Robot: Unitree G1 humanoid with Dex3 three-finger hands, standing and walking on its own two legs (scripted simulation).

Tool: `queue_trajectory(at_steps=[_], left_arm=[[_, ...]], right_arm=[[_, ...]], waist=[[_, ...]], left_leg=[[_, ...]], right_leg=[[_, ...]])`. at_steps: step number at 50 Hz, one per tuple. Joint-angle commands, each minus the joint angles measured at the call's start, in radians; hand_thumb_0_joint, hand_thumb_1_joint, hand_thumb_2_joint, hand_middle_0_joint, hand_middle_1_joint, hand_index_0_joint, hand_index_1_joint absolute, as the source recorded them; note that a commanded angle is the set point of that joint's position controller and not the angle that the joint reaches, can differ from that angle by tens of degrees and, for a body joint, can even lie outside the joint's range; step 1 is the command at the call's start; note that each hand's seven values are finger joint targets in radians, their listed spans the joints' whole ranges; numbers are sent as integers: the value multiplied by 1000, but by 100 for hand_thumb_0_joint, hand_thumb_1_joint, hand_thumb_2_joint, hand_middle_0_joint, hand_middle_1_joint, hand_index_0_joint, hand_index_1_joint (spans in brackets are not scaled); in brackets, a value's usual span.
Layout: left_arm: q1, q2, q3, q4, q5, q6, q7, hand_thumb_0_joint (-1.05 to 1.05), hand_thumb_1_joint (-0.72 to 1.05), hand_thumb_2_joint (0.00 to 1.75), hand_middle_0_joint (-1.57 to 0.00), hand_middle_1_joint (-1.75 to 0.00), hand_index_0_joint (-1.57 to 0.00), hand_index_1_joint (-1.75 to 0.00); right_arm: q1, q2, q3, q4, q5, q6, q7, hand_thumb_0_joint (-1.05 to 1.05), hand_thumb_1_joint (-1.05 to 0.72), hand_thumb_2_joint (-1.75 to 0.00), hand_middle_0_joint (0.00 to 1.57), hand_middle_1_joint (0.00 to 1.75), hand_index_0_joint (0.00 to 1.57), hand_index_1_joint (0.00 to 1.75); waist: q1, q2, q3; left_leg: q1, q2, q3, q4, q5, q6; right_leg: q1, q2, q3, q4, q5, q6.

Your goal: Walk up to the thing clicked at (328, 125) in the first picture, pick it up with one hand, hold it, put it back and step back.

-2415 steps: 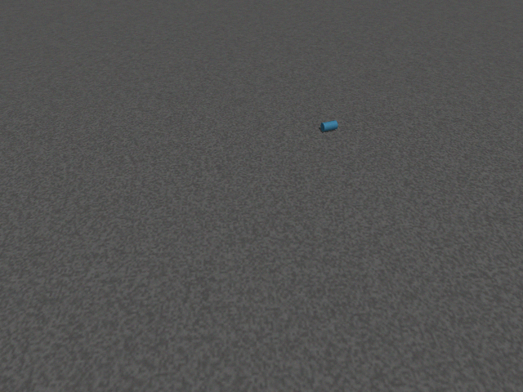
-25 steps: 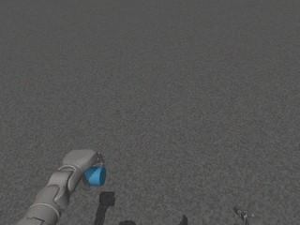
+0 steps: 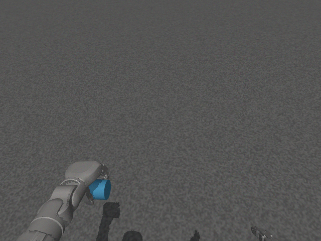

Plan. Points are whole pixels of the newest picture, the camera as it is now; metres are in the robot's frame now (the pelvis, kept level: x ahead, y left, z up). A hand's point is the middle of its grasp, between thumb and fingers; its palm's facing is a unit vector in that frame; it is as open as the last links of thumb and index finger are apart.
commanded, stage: crouch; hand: left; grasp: from above
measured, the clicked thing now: (92, 189) +0.30 +0.22 -0.09
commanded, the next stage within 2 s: lower in 1.78 s
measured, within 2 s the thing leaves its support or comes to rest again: neither
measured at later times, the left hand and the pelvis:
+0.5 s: hand (106, 192) +0.36 +0.23 -0.26, palm faces -0.41 +0.05 -0.91, open 8.2 cm; pelvis -0.04 +0.01 -0.15, yaw +0 degrees
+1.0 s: hand (116, 201) +0.41 +0.24 -0.48, palm faces -0.45 +0.00 -0.89, open 8.2 cm; pelvis -0.06 +0.01 -0.32, yaw -2 degrees
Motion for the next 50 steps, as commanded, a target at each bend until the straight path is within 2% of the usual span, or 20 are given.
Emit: queue_trajectory(at_steps=[1, 7, 12, 13, 14, 17, 18, 21, 22, 29, 30, 31, 34, 36, 38, 40, 42, 44, 46, 50], left_arm=[[-357, 188, 97, -84, 36, -23, 122, 0, 88, 47, -121, -38, -123, -36], [-491, 166, 87, 70, 104, -37, 238, 0, 87, 46, -120, -37, -122, -35], [-618, 184, 109, 204, 168, -36, 334, 0, 82, 40, -116, -37, -118, -34], [-631, 178, 108, 228, 174, -30, 349, 0, 79, 39, -113, -37, -116, -34], [-685, 224, 136, 215, 177, -28, 367, 0, 77, 39, -111, -37, -114, -34], [-699, 217, 136, 312, 172, -14, 387, 0, 79, 40, -113, -36, -116, -33], [-713, 206, 128, 334, 173, -11, 388, 0, 78, 41, -113, -35, -115, -33], [-766, 275, 167, 312, 172, -3, 396, 0, 78, 39, -113, -36, -115, -34], [-781, 264, 162, 322, 171, 2, 393, 0, 78, 41, -113, -36, -115, -34], [-858, 333, 201, 377, 166, 11, 356, 0, 74, 36, -110, -34, -113, -32], [-909, 354, 208, 342, 169, 4, 355, 0, 74, 36, -110, -33, -113, -30], [-874, 366, 219, 392, 171, 1, 346, 0, 75, 35, -111, -33, -114, -30], [-936, 386, 228, 384, 171, -25, 337, 0, 75, 36, -111, -32, -114, -30], [-952, 386, 229, 405, 180, -43, 335, 0, 75, 34, -111, -32, -114, -29], [-949, 411, 248, 402, 187, -56, 339, 0, 77, 34, -112, -32, -115, -29], [-982, 442, 263, 372, 199, -73, 344, 0, 79, 35, -113, -32, -117, -29], [-1011, 419, 254, 374, 208, -79, 349, 0, 79, 37, -114, -35, -117, -32], [-1059, 482, 286, 358, 219, -84, 362, 0, 75, 36, -112, -31, -115, -29], [-1051, 483, 291, 381, 236, -81, 371, 0, 77, 37, -114, -31, -116, -28], [-1072, 465, 280, 399, 232, -76, 375, 0, 79, 39, -116, -31, -118, -29]], right_arm=[[-44, -139, -51, -101, -16, -35, 0, 0, -90, -90, 20, 30, 20, 30], [34, -154, -75, -52, -41, -43, 25, 0, -90, -90, 20, 30, 20, 30], [90, -169, -93, -48, -63, -58, 40, 0, -90, -90, 20, 30, 20, 30], [104, -170, -93, -50, -66, -61, 40, 0, -90, -90, 20, 30, 20, 30], [106, -173, -98, -53, -68, -64, 37, 0, -90, -90, 20, 30, 20, 30], [126, -178, -97, -40, -78, -80, 31, 0, -90, -90, 20, 30, 20, 30], [133, -175, -96, -36, -81, -86, 29, 0, -90, -90, 20, 30, 20, 30], [148, -181, -99, -32, -89, -100, 23, 0, -90, -90, 20, 30, 20, 30], [154, -181, -98, -33, -92, -102, 22, 0, -90, -90, 20, 30, 20, 30], [166, -201, -93, -17, -108, -119, 29, 0, -90, -90, 20, 30, 20, 30], [171, -198, -92, -17, -108, -122, 29, 0, -90, -90, 20, 30, 20, 30], [173, -201, -89, -12, -112, -124, 35, 0, -90, -90, 20, 30, 20, 30], [180, -196, -78, -12, -118, -133, 46, 0, -90, -90, 20, 30, 20, 30], [190, -203, -71, -4, -124, -142, 57, 0, -90, -90, 20, 30, 20, 30], [199, -215, -68, 4, -130, -151, 70, 0, -90, -90, 20, 30, 20, 30], [208, -218, -67, 8, -138, -155, 83, 0, -90, -90, 20, 30, 20, 30], [215, -218, -63, 16, -145, -158, 97, 0, -91, -90, 20, 30, 20, 30], [217, -229, -64, 21, -148, -160, 103, 0, -91, -90, 20, 30, 20, 30], [225, -228, -63, 20, -155, -159, 116, 0, -91, -90, 20, 30, 20, 30], [223, -228, -54, 18, -162, -160, 132, 0, -91, -91, 20, 30, 20, 30]], waist=[[-25, -44, -207], [-65, -18, -312], [-86, 25, -407], [-88, 19, -436], [-80, 42, -481], [-99, 32, -531], [-113, 28, -552], [-102, 81, -675], [-119, 80, -675], [-147, 138, -721], [-146, 153, -766], [-155, 125, -753], [-175, 118, -760], [-196, 136, -752], [-181, 159, -823], [-188, 193, -883], [-202, 224, -870], [-195, 269, -898], [-199, 287, -904], [-216, 295, -878]], left_leg=[[52, -38, 4, 7, 132, 18], [-113, -35, -3, 226, 109, 9], [-360, -33, -8, 445, 7, 8], [-405, -32, -12, 478, -9, 10], [-438, -34, -12, 509, -27, 9], [-566, -32, -21, 615, -58, 19], [-626, -33, -23, 653, -76, 23], [-705, -32, -26, 759, -85, 25], [-748, -31, -30, 783, -108, 26], [-859, -16, -98, 897, -230, 12], [-882, -19, -89, 925, -233, 14], [-925, -21, -88, 962, -226, 21], [-1026, -29, -86, 1033, -288, 27], [-1055, -28, -99, 1071, -292, 25], [-1030, -27, -106, 1117, -232, 23], [-1024, -27, -95, 1175, -157, 25], [-1023, -22, -107, 1204, -135, 19], [-1027, -22, -104, 1228, -140, 16], [-1022, -19, -101, 1259, -127, 14], [-1088, -20, -90, 1310, -146, 18]], right_leg=[[-67, 45, -30, -30, 109, -32], [-268, 42, -29, 167, 101, -36], [-507, 43, -35, 372, 12, -46], [-533, 45, -38, 408, -5, -48], [-558, 48, -41, 441, -19, -49], [-663, 50, -51, 549, -50, -52], [-695, 50, -52, 586, -63, -53], [-776, 48, -54, 691, -75, -58], [-810, 48, -56, 719, -89, -60], [-1092, 42, -88, 905, -216, -68], [-1093, 44, -88, 929, -214, -70], [-1107, 43, -87, 946, -209, -67], [-1173, 42, -90, 1000, -256, -66], [-1242, 39, -98, 1043, -263, -66], [-1279, 37, -104, 1092, -227, -67], [-1281, 39, -107, 1132, -171, -65], [-1343, 33, -113, 1175, -163, -65], [-1375, 34, -115, 1205, -168, -68], [-1393, 33, -120, 1230, -165, -67], [-1419, 34, -124, 1266, -162, -66]])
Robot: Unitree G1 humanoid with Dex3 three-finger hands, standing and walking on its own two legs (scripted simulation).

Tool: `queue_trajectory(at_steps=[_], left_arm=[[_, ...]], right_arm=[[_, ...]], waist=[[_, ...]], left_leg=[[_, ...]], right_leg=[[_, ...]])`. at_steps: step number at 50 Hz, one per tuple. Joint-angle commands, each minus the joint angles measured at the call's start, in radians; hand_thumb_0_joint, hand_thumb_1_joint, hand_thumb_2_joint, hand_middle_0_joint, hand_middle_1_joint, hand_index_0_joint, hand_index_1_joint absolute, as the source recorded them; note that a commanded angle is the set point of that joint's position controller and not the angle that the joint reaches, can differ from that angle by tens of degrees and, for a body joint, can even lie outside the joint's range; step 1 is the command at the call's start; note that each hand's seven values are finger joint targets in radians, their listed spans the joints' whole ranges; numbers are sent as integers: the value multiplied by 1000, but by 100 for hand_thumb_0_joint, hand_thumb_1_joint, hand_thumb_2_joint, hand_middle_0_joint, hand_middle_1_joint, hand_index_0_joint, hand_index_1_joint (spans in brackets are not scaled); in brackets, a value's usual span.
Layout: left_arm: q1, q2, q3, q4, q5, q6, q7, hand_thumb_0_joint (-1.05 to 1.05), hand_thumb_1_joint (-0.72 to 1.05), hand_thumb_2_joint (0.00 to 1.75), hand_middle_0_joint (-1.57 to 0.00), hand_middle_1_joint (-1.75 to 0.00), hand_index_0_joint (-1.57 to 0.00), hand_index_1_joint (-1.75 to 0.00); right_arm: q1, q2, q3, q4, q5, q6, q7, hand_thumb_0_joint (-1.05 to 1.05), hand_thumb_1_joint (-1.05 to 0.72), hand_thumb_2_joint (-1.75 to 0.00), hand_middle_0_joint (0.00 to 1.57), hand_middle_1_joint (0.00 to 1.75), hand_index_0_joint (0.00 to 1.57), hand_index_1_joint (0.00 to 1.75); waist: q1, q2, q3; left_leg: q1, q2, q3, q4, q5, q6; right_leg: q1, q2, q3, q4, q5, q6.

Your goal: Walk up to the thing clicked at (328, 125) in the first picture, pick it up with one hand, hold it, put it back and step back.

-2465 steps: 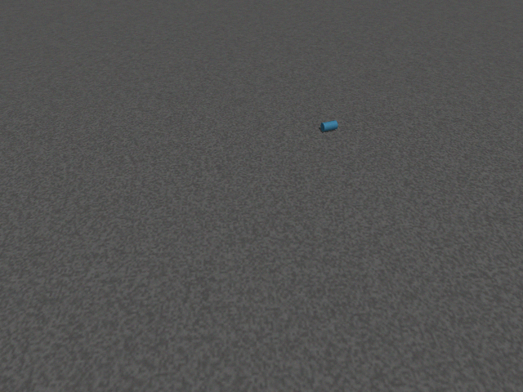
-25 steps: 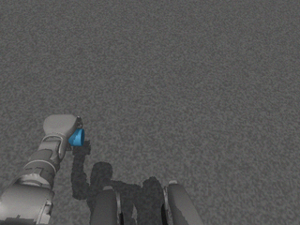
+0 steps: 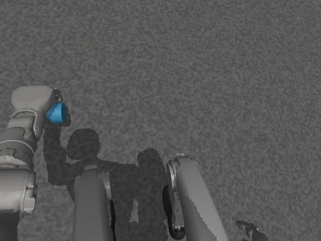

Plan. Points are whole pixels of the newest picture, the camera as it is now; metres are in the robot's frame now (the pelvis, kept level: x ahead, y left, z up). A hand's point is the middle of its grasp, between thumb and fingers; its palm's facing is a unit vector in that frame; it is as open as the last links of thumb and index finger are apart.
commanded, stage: crouch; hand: left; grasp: from above
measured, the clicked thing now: (45, 113) +0.47 +0.26 -0.19
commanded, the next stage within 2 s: lower in 0.78 s
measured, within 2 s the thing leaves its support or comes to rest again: neither
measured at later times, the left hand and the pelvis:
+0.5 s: hand (51, 113) +0.48 +0.26 -0.24, palm faces -0.47 -0.02 -0.88, open 8.2 cm; pelvis -0.01 +0.00 -0.07, yaw -3 degrees
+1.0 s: hand (55, 114) +0.50 +0.26 -0.29, palm faces -0.48 -0.02 -0.88, open 8.1 cm; pelvis -0.01 +0.00 -0.11, yaw -4 degrees
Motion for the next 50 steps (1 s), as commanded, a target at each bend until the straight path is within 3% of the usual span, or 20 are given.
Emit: queue_trajectory(at_steps=[1, 8, 9, 12, 15, 16, 18, 19, 21, 24, 27, 33, 40, 43, 48, 50], left_arm=[[-430, 281, 48, -187, -3, 4, 59, 0, 79, 41, -116, -31, -118, -30], [-437, 307, 49, -116, -3, 1, 47, 0, 81, 43, -118, -32, -119, -31], [-436, 318, 57, -113, -7, -1, 46, 0, 81, 41, -117, -32, -119, -30], [-478, 344, 61, -113, 0, -12, 42, 0, 82, 41, -117, -33, -120, -31], [-471, 355, 65, -64, 3, -20, 41, 0, 83, 41, -118, -34, -120, -31], [-488, 351, 59, -65, 9, -24, 39, 0, 84, 41, -118, -33, -120, -31], [-515, 399, 79, -76, 19, -30, 42, 0, 84, 37, -118, -32, -120, -30], [-461, 380, 75, -24, 23, -27, 40, 0, 83, 37, -118, -32, -120, -29], [-505, 382, 64, -35, 25, -35, 39, 0, 84, 40, -118, -32, -120, -30], [-510, 421, 77, -29, 17, -35, 40, 0, 84, 36, -118, -32, -120, -29], [-525, 433, 81, -37, 20, -43, 37, 0, 85, 34, -117, -31, -120, -28], [-524, 493, 99, -32, 27, -52, 45, 0, 84, 37, -119, -29, -121, -27], [-509, 481, 88, -10, 31, -51, 52, 0, 87, 38, -122, -29, -124, -27], [-524, 504, 92, -29, 30, -48, 51, 0, 89, 37, -122, -31, -124, -29], [-513, 474, 68, 10, 22, -49, 39, 0, 85, 39, -122, -29, -123, -28], [-522, 505, 80, 22, 23, -56, 44, 0, 88, 39, -123, -30, -125, -29]], right_arm=[[229, -245, -78, -17, -6, -11, 1, 0, -91, -90, 20, 30, 20, 30], [233, -241, -62, -14, -13, -7, 23, 0, -91, -90, 20, 30, 20, 30], [232, -241, -59, -10, -15, -6, 24, 0, -91, -90, 20, 30, 20, 30], [226, -246, -57, -11, -17, 1, 29, 0, -91, -90, 20, 30, 20, 30], [227, -251, -50, -8, -18, 3, 34, 0, -91, -90, 20, 30, 20, 30], [232, -253, -47, -7, -22, 4, 36, 0, -91, -90, 20, 30, 20, 30], [228, -263, -43, -12, -21, 8, 37, 0, -91, -90, 20, 30, 20, 30], [235, -266, -37, -13, -23, 8, 41, 0, -91, -90, 20, 30, 20, 30], [237, -274, -33, -12, -25, 9, 44, 0, -91, -90, 20, 30, 20, 30], [230, -273, -18, -16, -27, 10, 44, 0, -91, -90, 20, 30, 20, 30], [242, -283, -9, -15, -34, 10, 47, 0, -91, -90, 20, 30, 20, 30], [240, -291, 9, -16, -34, 18, 48, 0, -91, -90, 20, 30, 20, 30], [246, -291, 27, -11, -42, 19, 51, 0, -92, -90, 20, 30, 20, 30], [238, -299, 24, -12, -40, 22, 49, 0, -92, -90, 20, 30, 20, 30], [229, -297, 41, -13, -43, 25, 59, 0, -91, -90, 20, 30, 20, 30], [225, -303, 50, -16, -48, 23, 61, 0, -91, -90, 20, 30, 20, 30]], waist=[[-9, 284, -758], [-33, 256, -683], [-22, 254, -673], [-33, 254, -693], [-41, 243, -632], [-51, 265, -630], [-40, 301, -651], [-47, 292, -617], [-67, 298, -620], [-56, 300, -606], [-75, 318, -605], [-70, 307, -626], [-83, 329, -579], [-79, 347, -608], [-103, 318, -551], [-109, 306, -530]], left_leg=[[638, -9, 38, -180, 288, 21], [501, -8, 60, -89, 279, 31], [492, -8, 61, -81, 282, 32], [454, -7, 64, -49, 261, 35], [408, -7, 58, -36, 221, 33], [409, -7, 60, -26, 225, 33], [410, -8, 52, -32, 211, 26], [427, -7, 39, -32, 216, 22], [415, -4, 34, -13, 205, 23], [379, -9, 44, 7, 182, 26], [369, -7, 37, 22, 173, 24], [322, -9, 47, 71, 189, 31], [301, -8, 44, 93, 191, 28], [330, -6, 40, 104, 224, 27], [271, -4, 33, 132, 221, 31], [234, -5, 35, 151, 209, 35]], right_leg=[[244, 24, -72, -168, 279, -85], [245, 33, -70, -115, 298, -77], [237, 34, -70, -108, 299, -76], [234, 42, -72, -85, 293, -75], [189, 42, -83, -61, 258, -77], [185, 41, -85, -54, 261, -77], [168, 41, -93, -27, 247, -82], [139, 36, -101, -17, 242, -82], [124, 43, -109, -2, 240, -83], [123, 43, -106, 7, 228, -81], [111, 39, -115, 29, 222, -80], [128, 48, -116, 47, 246, -75], [101, 51, -128, 73, 248, -76], [95, 52, -130, 86, 273, -77], [86, 57, -138, 101, 279, -73], [96, 58, -139, 106, 275, -70]])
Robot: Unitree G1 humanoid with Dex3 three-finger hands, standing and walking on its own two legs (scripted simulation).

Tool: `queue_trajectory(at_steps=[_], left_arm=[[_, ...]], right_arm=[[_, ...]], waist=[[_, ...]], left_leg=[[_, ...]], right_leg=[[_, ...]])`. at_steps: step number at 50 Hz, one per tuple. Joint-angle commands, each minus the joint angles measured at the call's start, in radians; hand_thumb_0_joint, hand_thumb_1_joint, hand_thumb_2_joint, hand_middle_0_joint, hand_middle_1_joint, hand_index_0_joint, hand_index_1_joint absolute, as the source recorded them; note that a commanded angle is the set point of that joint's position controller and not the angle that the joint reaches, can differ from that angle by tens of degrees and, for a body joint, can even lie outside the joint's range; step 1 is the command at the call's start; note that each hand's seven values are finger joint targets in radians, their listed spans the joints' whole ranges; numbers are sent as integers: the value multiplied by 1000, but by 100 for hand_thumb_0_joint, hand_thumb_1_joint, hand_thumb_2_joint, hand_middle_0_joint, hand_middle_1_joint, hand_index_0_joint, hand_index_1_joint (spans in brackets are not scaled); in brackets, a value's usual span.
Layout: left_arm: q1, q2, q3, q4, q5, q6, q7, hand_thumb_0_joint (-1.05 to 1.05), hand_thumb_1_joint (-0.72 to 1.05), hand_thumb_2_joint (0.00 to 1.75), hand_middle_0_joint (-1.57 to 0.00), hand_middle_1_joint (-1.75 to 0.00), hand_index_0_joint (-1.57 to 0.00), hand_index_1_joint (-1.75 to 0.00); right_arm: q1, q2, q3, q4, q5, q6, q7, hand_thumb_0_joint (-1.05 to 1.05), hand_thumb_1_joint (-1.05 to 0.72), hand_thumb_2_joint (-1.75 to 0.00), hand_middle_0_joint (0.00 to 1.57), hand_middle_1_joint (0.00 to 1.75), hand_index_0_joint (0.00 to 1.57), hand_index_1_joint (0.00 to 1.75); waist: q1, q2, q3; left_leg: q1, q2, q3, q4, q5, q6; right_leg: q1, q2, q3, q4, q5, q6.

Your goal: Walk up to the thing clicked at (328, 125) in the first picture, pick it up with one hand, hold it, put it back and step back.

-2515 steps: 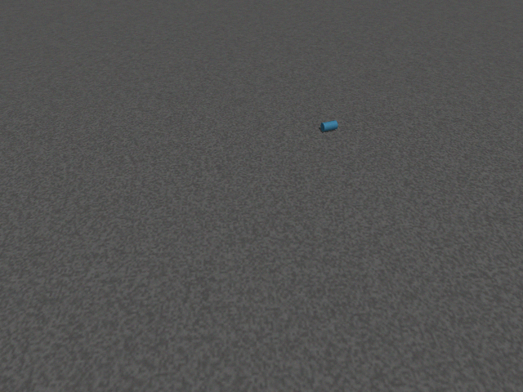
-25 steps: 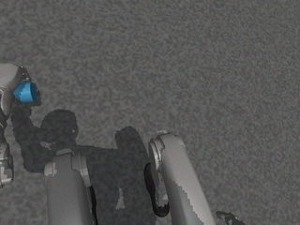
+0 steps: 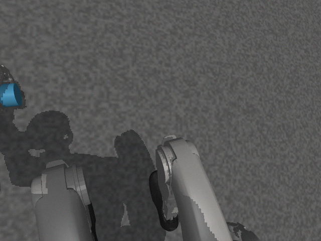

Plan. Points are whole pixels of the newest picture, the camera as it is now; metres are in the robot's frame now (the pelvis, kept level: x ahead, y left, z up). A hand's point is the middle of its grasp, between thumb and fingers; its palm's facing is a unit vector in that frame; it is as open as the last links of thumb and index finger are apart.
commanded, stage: lower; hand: left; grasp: from above
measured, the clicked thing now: out of the picture +0.49 +0.31 -0.22
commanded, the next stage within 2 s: rest in 0.24 s
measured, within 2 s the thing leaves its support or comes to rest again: rests again in 1.26 s
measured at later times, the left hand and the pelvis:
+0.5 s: hand (3, 100) +0.49 +0.30 -0.24, palm faces -0.48 -0.07 -0.87, open 8.1 cm; pelvis +0.00 +0.00 -0.03, yaw -3 degrees
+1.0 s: hand (9, 103) +0.49 +0.30 -0.27, palm faces -0.47 -0.09 -0.88, open 8.1 cm; pelvis +0.00 +0.01 -0.03, yaw -5 degrees
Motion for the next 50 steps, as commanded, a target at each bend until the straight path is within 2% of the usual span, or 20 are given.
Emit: queue_trajectory(at_steps=[1, 4, 6, 13, 14, 16, 21, 22, 27, 31, 35, 37, 41, 42, 43, 44, 47, 48, 49, 50], left_arm=[[-338, 267, 19, -142, -14, -12, 47, 0, 87, 39, -123, -30, -124, -28], [-360, 306, 35, -147, -3, -28, 64, 0, 89, 36, -123, -32, -125, -29], [-372, 292, 25, -124, 4, -36, 71, 0, 92, 37, -125, -32, -127, -30], [-378, 333, 41, -111, 25, -38, 113, 0, 96, 36, -126, -34, -128, -31], [-374, 335, 45, -94, 27, -35, 116, 0, 97, 36, -126, -34, -129, -31], [-381, 342, 43, -120, 22, -31, 121, 0, 96, 38, -127, -34, -129, -32], [-372, 357, 45, -65, 27, -26, 133, 0, 93, 34, -123, -30, -126, -27], [-374, 363, 43, -73, 20, -28, 135, 0, 91, 33, -122, -29, -124, -26], [-346, 395, 55, -69, 16, -26, 152, 0, 89, 33, -120, -30, -123, -27], [-334, 401, 63, -47, 16, -22, 169, 0, 91, 34, -122, -29, -124, -26], [-324, 408, 48, -24, 24, -18, 182, 0, 90, 34, -120, -30, -123, -27], [-343, 424, 56, -39, 27, -18, 190, 0, 88, 35, -119, -29, -122, -26], [-329, 424, 58, -27, 23, -16, 197, 0, 90, 33, -120, -29, -123, -26], [-319, 457, 81, -15, 27, -15, 198, 0, 91, 31, -120, -30, -124, -26], [-320, 418, 53, -13, 30, -12, 194, 0, 90, 32, -120, -30, -123, -27], [-320, 451, 75, -11, 26, -13, 199, 0, 92, 33, -120, -31, -124, -27], [-317, 447, 68, -1, 23, -10, 202, 0, 90, 36, -120, -33, -123, -30], [-327, 390, 18, 2, 17, -9, 196, 0, 90, 35, -121, -30, -123, -28], [-330, 439, 50, -10, 15, -12, 201, 0, 89, 34, -120, -31, -123, -28], [-324, 415, 18, 13, 13, -11, 198, 0, 89, 36, -119, -31, -122, -29]], right_arm=[[232, -264, -64, 11, -8, 0, -10, 0, -91, -90, 20, 30, 20, 30], [220, -274, -61, 5, -11, 0, -11, 0, -91, -90, 20, 30, 20, 30], [220, -278, -58, 2, -16, -1, -8, 0, -91, -90, 20, 30, 20, 30], [209, -294, -39, -5, -30, -15, -8, 0, -91, -90, 20, 30, 20, 30], [214, -304, -38, -7, -33, -18, -7, 0, -91, -90, 20, 30, 20, 30], [209, -300, -33, -6, -33, -23, -6, 0, -91, -90, 20, 30, 20, 30], [212, -324, -18, -16, -43, -36, -4, 0, -90, -89, 20, 30, 20, 30], [205, -316, -12, -16, -42, -39, -4, 0, -90, -89, 20, 30, 20, 30], [199, -326, 5, -18, -47, -54, -1, 0, -90, -90, 20, 30, 20, 30], [198, -342, 13, -16, -55, -57, -1, 0, -90, -90, 20, 30, 20, 30], [183, -335, 26, -16, -55, -62, 5, 0, -90, -90, 20, 30, 20, 30], [191, -352, 27, -19, -60, -70, 5, 0, -90, -90, 20, 30, 20, 30], [172, -362, 37, -35, -66, -78, 7, 0, -90, -90, 20, 30, 20, 30], [175, -367, 34, -34, -67, -78, 8, 0, -90, -90, 20, 30, 20, 30], [180, -365, 38, -39, -71, -83, 10, 0, -90, -90, 20, 30, 20, 30], [173, -361, 38, -31, -72, -83, 12, 0, -90, -90, 20, 30, 20, 30], [168, -369, 47, -45, -76, -87, 14, 0, -90, -90, 20, 30, 20, 30], [154, -355, 53, -40, -74, -91, 16, 0, -90, -90, 20, 30, 20, 30], [153, -367, 50, -42, -75, -90, 15, 0, -90, -90, 20, 30, 20, 30], [145, -363, 58, -43, -71, -92, 16, 0, -90, -90, 20, 30, 20, 30]], waist=[[-19, 352, -695], [-9, 400, -717], [-35, 395, -695], [-39, 443, -686], [-53, 445, -667], [-42, 462, -699], [-79, 421, -612], [-68, 418, -631], [-66, 433, -655], [-78, 453, -631], [-81, 462, -602], [-97, 461, -596], [-101, 475, -577], [-98, 475, -580], [-105, 480, -565], [-100, 482, -582], [-112, 476, -570], [-115, 478, -551], [-114, 483, -567], [-109, 480, -553]], left_leg=[[519, -1, 107, -200, 244, 46], [538, -3, 105, -198, 257, 38], [533, 0, 95, -189, 241, 37], [543, 2, 90, -167, 247, 34], [544, 1, 89, -161, 251, 32], [561, 4, 87, -162, 256, 32], [493, 4, 81, -131, 232, 35], [480, 6, 82, -132, 216, 39], [509, 12, 73, -118, 260, 36], [528, 13, 64, -116, 297, 27], [505, 18, 63, -107, 270, 33], [519, 18, 59, -96, 296, 29], [531, 20, 51, -100, 305, 24], [523, 22, 50, -99, 294, 26], [531, 21, 52, -98, 307, 22], [526, 25, 47, -100, 282, 26], [510, 24, 45, -96, 281, 27], [507, 24, 45, -101, 254, 25], [518, 27, 37, -107, 256, 25], [507, 26, 37, -103, 238, 26]], right_leg=[[357, 27, -103, -201, 289, -81], [344, 30, -112, -177, 292, -86], [317, 33, -123, -166, 280, -88], [299, 35, -133, -145, 284, -89], [289, 33, -138, -140, 283, -91], [304, 37, -137, -137, 293, -89], [290, 38, -149, -138, 274, -92], [310, 42, -145, -143, 267, -88], [347, 49, -153, -132, 310, -84], [322, 48, -167, -119, 328, -90], [331, 55, -165, -116, 324, -84], [325, 55, -171, -113, 340, -88], [323, 55, -181, -112, 337, -90], [329, 57, -179, -110, 333, -90], [324, 55, -183, -109, 340, -89], [330, 59, -182, -109, 327, -88], [346, 60, -186, -111, 331, -87], [318, 62, -187, -109, 307, -89], [327, 64, -193, -110, 310, -87], [311, 65, -191, -111, 294, -88]])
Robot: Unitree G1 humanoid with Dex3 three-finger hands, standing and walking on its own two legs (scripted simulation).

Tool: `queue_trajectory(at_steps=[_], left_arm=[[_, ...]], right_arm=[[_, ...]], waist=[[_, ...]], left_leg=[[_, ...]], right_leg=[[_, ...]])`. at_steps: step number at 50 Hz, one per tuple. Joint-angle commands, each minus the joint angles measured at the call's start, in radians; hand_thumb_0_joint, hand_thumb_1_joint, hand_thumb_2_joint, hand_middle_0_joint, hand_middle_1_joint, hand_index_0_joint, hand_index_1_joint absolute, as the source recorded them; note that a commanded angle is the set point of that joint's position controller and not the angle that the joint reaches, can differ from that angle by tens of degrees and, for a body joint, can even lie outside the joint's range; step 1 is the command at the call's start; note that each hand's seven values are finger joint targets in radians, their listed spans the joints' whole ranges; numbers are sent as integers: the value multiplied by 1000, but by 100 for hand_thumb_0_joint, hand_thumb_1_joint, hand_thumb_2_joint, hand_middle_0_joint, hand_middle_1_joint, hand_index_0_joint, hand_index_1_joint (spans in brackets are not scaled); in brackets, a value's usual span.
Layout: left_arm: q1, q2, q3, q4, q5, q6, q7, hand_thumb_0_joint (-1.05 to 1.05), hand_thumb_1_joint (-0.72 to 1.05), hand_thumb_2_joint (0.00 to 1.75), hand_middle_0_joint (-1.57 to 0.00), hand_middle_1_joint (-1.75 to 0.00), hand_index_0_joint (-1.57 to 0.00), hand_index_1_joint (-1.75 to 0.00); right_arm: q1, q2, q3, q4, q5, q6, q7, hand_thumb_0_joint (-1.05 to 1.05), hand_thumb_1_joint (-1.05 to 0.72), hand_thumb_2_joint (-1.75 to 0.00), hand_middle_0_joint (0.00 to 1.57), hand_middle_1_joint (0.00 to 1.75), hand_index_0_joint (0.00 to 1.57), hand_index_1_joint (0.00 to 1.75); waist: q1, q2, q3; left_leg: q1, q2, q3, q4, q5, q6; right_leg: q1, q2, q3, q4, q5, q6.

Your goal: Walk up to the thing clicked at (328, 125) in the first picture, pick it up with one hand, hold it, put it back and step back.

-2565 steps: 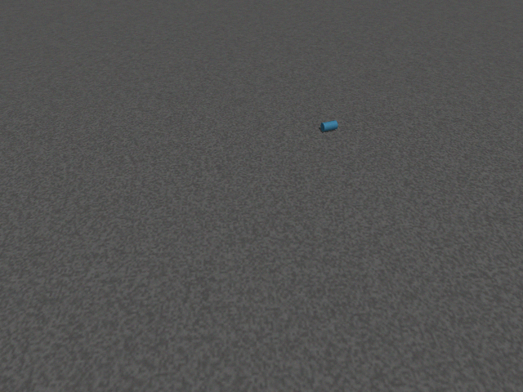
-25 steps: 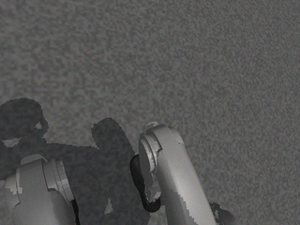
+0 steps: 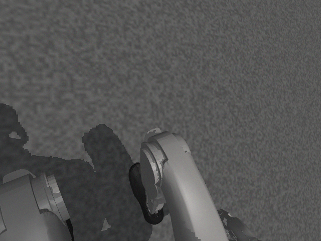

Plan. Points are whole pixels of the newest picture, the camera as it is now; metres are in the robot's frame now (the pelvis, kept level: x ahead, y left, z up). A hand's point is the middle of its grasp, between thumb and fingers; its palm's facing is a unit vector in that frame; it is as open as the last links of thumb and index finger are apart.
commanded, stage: rest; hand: left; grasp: from above
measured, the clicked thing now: out of the picture +0.47 +0.34 -0.27
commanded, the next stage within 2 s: open in 0.36 s
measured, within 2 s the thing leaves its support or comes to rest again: rests again in 0.26 s
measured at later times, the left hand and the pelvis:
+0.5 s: hand out of the picture +0.46 +0.33 -0.24, palm faces -0.46 -0.13 -0.88, open 8.2 cm; pelvis +0.00 +0.00 +0.00, yaw -1 degrees
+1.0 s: hand out of the picture +0.46 +0.33 -0.24, palm faces -0.45 -0.13 -0.88, open 11.1 cm; pelvis +0.00 +0.00 +0.00, yaw -1 degrees
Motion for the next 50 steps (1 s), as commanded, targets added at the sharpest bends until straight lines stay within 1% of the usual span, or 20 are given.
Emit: queue_trajectory(at_steps=[1, 2, 3, 6, 11, 16, 18, 19, 23, 24, 26, 28, 29, 30, 31, 38, 41, 46, 48, 50], left_arm=[[-304, 257, 4, -152, -28, -7, 53, 0, 88, 34, -118, -31, -121, -28], [-305, 282, 8, -150, -19, -9, 60, 0, 88, 35, -118, -32, -121, -29], [-300, 247, -17, -130, -15, -8, 57, 0, 87, 35, -119, -31, -122, -28], [-310, 247, -18, -122, -19, -14, 66, 0, 86, 35, -118, -29, -120, -27], [-302, 313, 20, -112, -3, -22, 81, 0, 85, 35, -116, -32, -119, -29], [-300, 269, -16, -96, -20, -19, 86, 0, 83, 36, -114, -34, -117, -31], [-298, 293, -11, -96, -14, -16, 85, 0, 81, 33, -113, -31, -115, -28], [-278, 329, 22, -73, -15, -15, 91, 0, 81, 33, -113, -32, -116, -29], [-275, 291, -3, -65, -23, -13, 84, 0, 80, 34, -111, -34, -114, -31], [-300, 265, -37, -85, -30, -15, 79, 0, 72, 37, -103, -35, -106, -33], [-271, 323, -3, -82, -25, -13, 81, 0, 56, 34, -87, -37, -90, -34], [-287, 270, -42, -90, -37, -16, 77, 0, 40, 31, -79, -36, -82, -34], [-278, 315, -8, -80, -39, -18, 84, 0, 32, 34, -74, -40, -77, -37], [-288, 279, -42, -94, -41, -19, 79, 0, 25, 35, -70, -40, -73, -37], [-273, 290, -27, -77, -41, -17, 82, 0, 20, 38, -67, -42, -69, -40], [-249, 299, -24, -50, -38, -14, 76, 0, 4, 53, -54, -55, -56, -54], [-271, 263, -59, -82, -45, -17, 75, 0, -5, 59, -48, -60, -49, -59], [-257, 301, -14, -62, -31, -9, 75, 0, -12, 65, -42, -66, -42, -65], [-269, 259, -49, -67, -42, -10, 70, 0, -15, 68, -39, -69, -39, -68], [-267, 285, -35, -62, -45, -10, 67, 0, -19, 70, -34, -75, -35, -73]], right_arm=[[197, -326, -86, 12, -1, -6, -12, 0, -90, -90, 20, 30, 20, 30], [194, -325, -82, 13, -2, -4, -13, 0, -90, -90, 20, 30, 20, 30], [198, -322, -76, 20, -4, -6, -10, 0, -90, -90, 20, 30, 20, 30], [194, -330, -68, 16, -5, -13, -9, 0, -90, -90, 20, 30, 20, 30], [189, -335, -62, 15, -11, -22, -4, 0, -90, -90, 20, 30, 20, 30], [172, -344, -53, -2, -13, -35, 2, 0, -90, -90, 20, 30, 20, 30], [181, -351, -50, -3, -14, -39, 4, 0, -90, -90, 20, 30, 20, 30], [184, -357, -52, 3, -14, -37, 2, 0, -90, -90, 20, 30, 20, 30], [189, -345, -43, 4, -19, -43, 11, 0, -90, -90, 20, 30, 20, 30], [169, -346, -37, -14, -13, -48, 10, 0, -89, -90, 20, 30, 20, 30], [191, -356, -41, -4, -11, -50, 9, 0, -89, -90, 20, 30, 20, 30], [176, -338, -38, 3, -8, -54, 12, 0, -89, -90, 20, 30, 20, 30], [175, -349, -40, 2, -9, -52, 11, 0, -89, -90, 20, 30, 20, 30], [180, -345, -34, -4, -6, -53, 12, 0, -89, -90, 20, 30, 20, 30], [183, -346, -37, 0, -8, -54, 12, 0, -89, -90, 20, 30, 20, 30], [178, -348, -35, 1, -6, -49, 12, 0, -89, -90, 20, 30, 20, 30], [159, -338, -29, -3, -9, -47, 11, 0, -90, -90, 20, 30, 20, 30], [188, -349, -33, 6, -6, -43, 14, 0, -89, -90, 20, 30, 20, 30], [159, -341, -30, -14, -7, -46, 15, 0, -89, -90, 20, 30, 20, 30], [169, -349, -32, -6, -5, -48, 12, 0, -90, -90, 20, 30, 20, 30]], waist=[[-41, 567, -701], [-30, 573, -708], [-42, 573, -671], [-50, 563, -662], [-48, 580, -657], [-62, 567, -640], [-60, 575, -641], [-55, 565, -627], [-70, 559, -601], [-67, 546, -607], [-63, 548, -629], [-56, 557, -620], [-57, 540, -628], [-60, 537, -619], [-62, 538, -629], [-55, 533, -617], [-51, 556, -633], [-62, 546, -603], [-66, 551, -608], [-66, 552, -605]], left_leg=[[572, 28, 120, -252, 274, 23], [569, 28, 121, -253, 263, 23], [555, 25, 124, -251, 268, 22], [569, 29, 114, -248, 276, 20], [560, 34, 114, -239, 267, 20], [561, 35, 102, -243, 276, 18], [569, 36, 100, -237, 293, 17], [553, 37, 95, -241, 273, 17], [538, 38, 99, -243, 254, 22], [523, 36, 102, -232, 246, 26], [540, 37, 102, -240, 255, 28], [529, 38, 104, -241, 240, 25], [527, 39, 97, -244, 225, 26], [523, 37, 101, -242, 236, 28], [530, 39, 101, -240, 249, 28], [516, 40, 96, -247, 238, 25], [540, 41, 95, -253, 251, 23], [543, 43, 89, -246, 286, 18], [543, 42, 92, -250, 260, 21], [536, 41, 92, -253, 243, 23]], right_leg=[[354, 31, -135, -191, 297, -93], [363, 33, -131, -189, 292, -94], [350, 30, -133, -187, 295, -94], [343, 32, -139, -187, 298, -93], [355, 36, -136, -186, 291, -94], [346, 36, -150, -183, 302, -92], [349, 36, -148, -179, 312, -91], [341, 37, -154, -178, 291, -94], [350, 40, -151, -183, 288, -87], [349, 42, -147, -193, 286, -87], [379, 41, -146, -197, 294, -83], [364, 45, -143, -194, 282, -87], [369, 45, -147, -200, 269, -86], [370, 44, -146, -201, 281, -83], [389, 45, -146, -200, 294, -83], [376, 46, -149, -197, 282, -85], [374, 48, -150, -199, 293, -86], [361, 40, -151, -191, 310, -87], [363, 44, -148, -196, 294, -88], [361, 44, -148, -199, 282, -86]])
